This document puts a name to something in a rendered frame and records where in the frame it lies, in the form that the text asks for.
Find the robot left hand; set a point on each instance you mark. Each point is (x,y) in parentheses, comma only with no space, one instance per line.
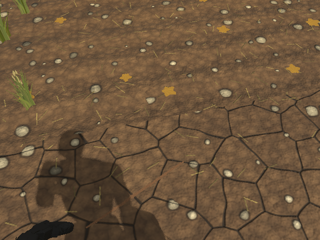
(46,230)

